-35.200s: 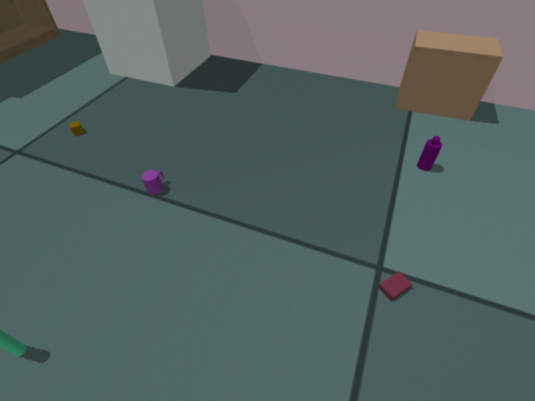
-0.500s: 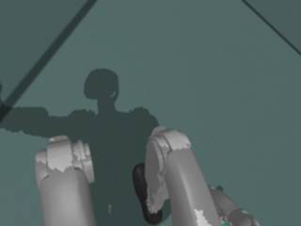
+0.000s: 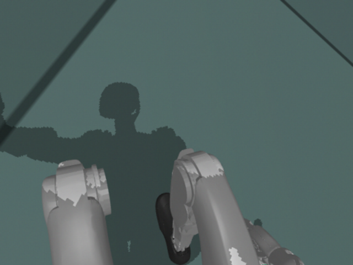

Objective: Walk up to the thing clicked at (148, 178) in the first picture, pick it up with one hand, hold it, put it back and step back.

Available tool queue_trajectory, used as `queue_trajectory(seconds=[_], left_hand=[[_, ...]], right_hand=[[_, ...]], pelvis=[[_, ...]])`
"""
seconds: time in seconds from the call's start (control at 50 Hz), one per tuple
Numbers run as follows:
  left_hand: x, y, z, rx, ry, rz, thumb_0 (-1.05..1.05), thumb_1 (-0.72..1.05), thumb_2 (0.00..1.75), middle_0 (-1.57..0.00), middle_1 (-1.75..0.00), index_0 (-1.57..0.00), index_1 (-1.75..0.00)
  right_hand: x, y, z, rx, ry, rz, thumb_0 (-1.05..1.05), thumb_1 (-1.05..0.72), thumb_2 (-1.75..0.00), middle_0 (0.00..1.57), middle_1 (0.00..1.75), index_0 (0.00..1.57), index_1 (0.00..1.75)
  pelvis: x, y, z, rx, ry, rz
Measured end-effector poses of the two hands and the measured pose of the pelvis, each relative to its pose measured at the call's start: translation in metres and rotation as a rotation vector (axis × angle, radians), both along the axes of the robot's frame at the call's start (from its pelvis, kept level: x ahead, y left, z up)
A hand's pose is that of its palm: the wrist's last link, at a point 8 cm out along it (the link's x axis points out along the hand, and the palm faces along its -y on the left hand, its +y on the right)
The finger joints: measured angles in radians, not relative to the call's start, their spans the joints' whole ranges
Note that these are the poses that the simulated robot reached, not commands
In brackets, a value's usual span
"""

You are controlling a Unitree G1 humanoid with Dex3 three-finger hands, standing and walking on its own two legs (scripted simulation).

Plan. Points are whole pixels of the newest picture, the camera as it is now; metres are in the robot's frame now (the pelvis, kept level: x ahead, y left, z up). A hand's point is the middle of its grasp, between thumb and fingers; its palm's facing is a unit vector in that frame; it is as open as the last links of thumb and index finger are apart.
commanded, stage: settle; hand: left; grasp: from above
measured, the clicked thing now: out of the picture +0.40 +0.44 -0.24
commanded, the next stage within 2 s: go down in 0.92 s
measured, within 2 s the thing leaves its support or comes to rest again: neither
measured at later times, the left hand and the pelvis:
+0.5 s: hand out of the picture +0.37 +0.44 -0.12, palm faces -0.40 -0.13 -0.91, open 9.7 cm; pelvis +0.00 +0.00 +0.03, yaw +3 degrees
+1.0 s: hand out of the picture +0.37 +0.43 -0.07, palm faces -0.41 -0.11 -0.91, open 7.5 cm; pelvis -0.01 +0.00 +0.04, yaw +5 degrees
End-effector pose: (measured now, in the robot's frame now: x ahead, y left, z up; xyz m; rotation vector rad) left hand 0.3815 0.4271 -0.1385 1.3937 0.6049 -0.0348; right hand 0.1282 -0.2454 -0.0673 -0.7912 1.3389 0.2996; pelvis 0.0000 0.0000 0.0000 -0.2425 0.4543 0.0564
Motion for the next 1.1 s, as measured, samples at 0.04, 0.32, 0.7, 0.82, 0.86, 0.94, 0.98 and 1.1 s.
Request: queue_trajectory(seconds=[0.04, 0.32, 0.7, 0.82, 0.86, 0.94, 0.98, 1.1], left_hand=[[-0.001, -0.001, 0.001, 0.001, 0.008, -0.007, 0.00, -0.43, 1.31, -0.23, -1.43, -0.01, -1.35], [-0.020, 0.012, 0.040, 0.065, 0.003, 0.007, 0.00, -0.24, 1.28, -0.30, -1.41, -0.25, -1.37], [-0.008, -0.003, 0.104, 0.054, 0.046, -0.061, 0.00, 0.04, 1.09, -0.44, -1.29, -0.49, -1.24], [-0.010, -0.002, 0.114, 0.055, 0.033, -0.076, 0.00, 0.10, 1.07, -0.49, -1.28, -0.54, -1.22], [-0.010, -0.001, 0.117, 0.058, 0.029, -0.078, 0.00, 0.11, 1.07, -0.51, -1.27, -0.56, -1.22], [-0.011, 0.000, 0.121, 0.066, 0.027, -0.084, 0.00, 0.14, 1.07, -0.53, -1.28, -0.58, -1.22], [-0.011, 0.000, 0.123, 0.068, 0.026, -0.085, 0.00, 0.14, 1.08, -0.54, -1.28, -0.59, -1.23], [-0.009, -0.001, 0.128, 0.071, 0.028, -0.085, 0.00, 0.11, 1.07, -0.54, -1.27, -0.58, -1.22]], right_hand=[[-0.002, 0.000, 0.001, 0.000, 0.003, -0.005, 0.00, -0.94, -0.91, 0.20, 0.30, 0.20, 0.30], [-0.005, -0.010, 0.008, 0.019, -0.060, -0.115, 0.00, -0.93, -0.91, 0.20, 0.30, 0.20, 0.30], [-0.005, -0.012, 0.020, 0.057, -0.082, -0.211, 0.00, -0.93, -0.90, 0.20, 0.30, 0.20, 0.30], [-0.001, -0.008, 0.018, 0.068, -0.086, -0.203, 0.00, -0.93, -0.90, 0.20, 0.30, 0.20, 0.30], [-0.001, -0.006, 0.017, 0.070, -0.085, -0.203, 0.00, -0.93, -0.90, 0.20, 0.30, 0.20, 0.30], [-0.003, -0.004, 0.016, 0.074, -0.082, -0.211, 0.00, -0.93, -0.90, 0.20, 0.30, 0.20, 0.30], [-0.004, -0.003, 0.016, 0.076, -0.079, -0.217, 0.00, -0.93, -0.90, 0.20, 0.30, 0.20, 0.30], [-0.010, -0.001, 0.019, 0.078, -0.069, -0.237, 0.00, -0.93, -0.90, 0.20, 0.30, 0.20, 0.30]], pelvis=[[0.000, 0.000, 0.000, 0.000, 0.002, 0.002], [-0.001, -0.002, 0.009, 0.022, 0.035, 0.021], [-0.007, -0.005, 0.038, 0.049, 0.075, 0.049], [-0.009, -0.005, 0.040, 0.054, 0.074, 0.052], [-0.009, -0.005, 0.040, 0.054, 0.074, 0.054], [-0.010, -0.005, 0.041, 0.054, 0.076, 0.056], [-0.010, -0.005, 0.041, 0.054, 0.077, 0.058], [-0.010, -0.004, 0.046, 0.054, 0.085, 0.062]])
